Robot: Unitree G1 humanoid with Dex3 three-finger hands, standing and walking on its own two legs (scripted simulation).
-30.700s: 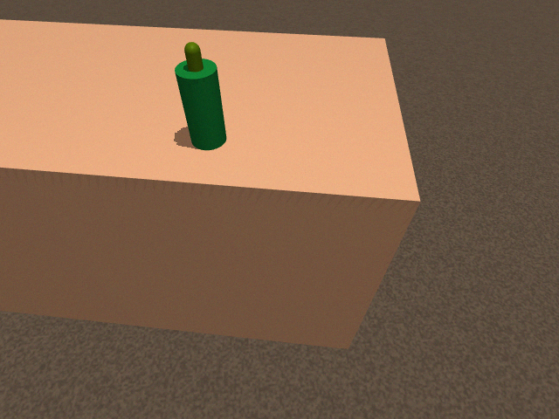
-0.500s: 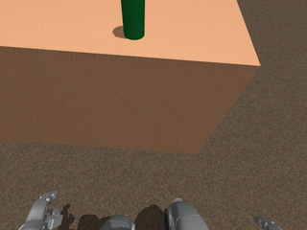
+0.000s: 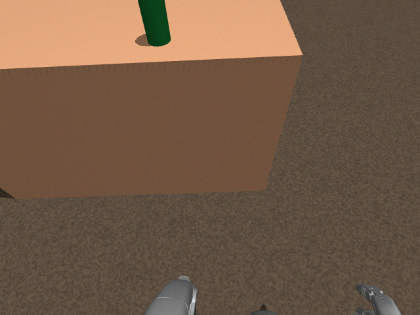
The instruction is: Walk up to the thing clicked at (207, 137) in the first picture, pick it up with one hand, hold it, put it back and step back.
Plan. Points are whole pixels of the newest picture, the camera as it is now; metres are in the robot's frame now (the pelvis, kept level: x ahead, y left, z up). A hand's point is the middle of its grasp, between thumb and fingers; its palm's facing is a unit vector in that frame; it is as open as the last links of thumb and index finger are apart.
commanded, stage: step back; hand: left
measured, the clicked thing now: (152, 6) +0.86 +0.21 +0.14
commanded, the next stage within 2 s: stand in 1.78 s
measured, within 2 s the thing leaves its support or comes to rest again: neither
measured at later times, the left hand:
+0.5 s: hand out of the picture -0.05 +0.24 -0.14, palm faces +0.09 -0.94 -0.34, open 7.4 cm
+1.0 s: hand out of the picture -0.24 +0.25 -0.14, palm faces +0.11 -0.90 -0.41, open 7.4 cm
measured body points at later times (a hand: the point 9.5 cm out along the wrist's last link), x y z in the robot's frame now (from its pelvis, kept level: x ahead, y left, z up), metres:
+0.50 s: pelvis -0.16 -0.03 +0.00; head -0.10 +0.00 +0.45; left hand -0.05 +0.29 -0.12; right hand -0.03 -0.33 -0.10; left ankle -0.12 +0.11 -0.73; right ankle -0.19 -0.18 -0.65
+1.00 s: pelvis -0.27 -0.04 +0.00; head -0.26 -0.04 +0.45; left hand -0.24 +0.29 -0.11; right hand -0.19 -0.34 -0.13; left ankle -0.29 +0.07 -0.73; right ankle -0.23 -0.18 -0.70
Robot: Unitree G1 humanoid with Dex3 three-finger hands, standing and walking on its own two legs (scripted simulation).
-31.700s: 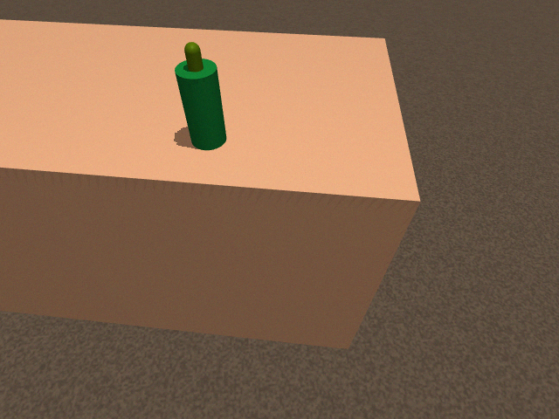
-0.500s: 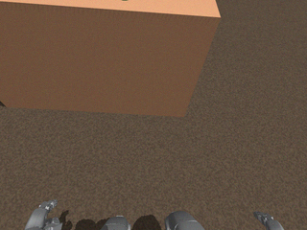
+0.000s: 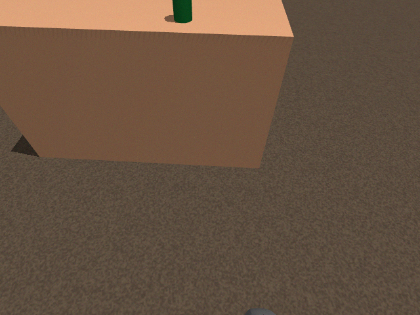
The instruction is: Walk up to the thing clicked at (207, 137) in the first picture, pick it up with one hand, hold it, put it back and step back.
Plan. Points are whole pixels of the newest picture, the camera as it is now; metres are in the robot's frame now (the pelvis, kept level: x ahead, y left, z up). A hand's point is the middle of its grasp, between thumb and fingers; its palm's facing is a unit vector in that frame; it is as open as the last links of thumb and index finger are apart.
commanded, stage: step back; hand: left
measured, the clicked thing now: out of the picture +1.15 +0.13 +0.14
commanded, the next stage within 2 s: stand in 0.78 s
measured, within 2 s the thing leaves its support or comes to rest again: neither
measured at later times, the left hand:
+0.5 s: hand out of the picture +0.09 +0.27 -0.15, palm faces +0.05 -0.92 -0.38, open 7.4 cm
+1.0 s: hand out of the picture +0.13 +0.26 -0.14, palm faces -0.02 -0.94 -0.33, open 7.4 cm
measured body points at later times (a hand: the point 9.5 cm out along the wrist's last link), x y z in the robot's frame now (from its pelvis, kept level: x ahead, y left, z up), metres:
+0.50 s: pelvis +0.04 +0.00 +0.00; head +0.06 +0.00 +0.45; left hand +0.09 +0.32 -0.12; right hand +0.13 -0.32 -0.12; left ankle +0.09 +0.14 -0.73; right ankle +0.02 -0.13 -0.73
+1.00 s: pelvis +0.05 +0.01 +0.01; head +0.07 +0.01 +0.46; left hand +0.13 +0.31 -0.12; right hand +0.16 -0.28 -0.11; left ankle +0.09 +0.14 -0.73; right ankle +0.02 -0.13 -0.73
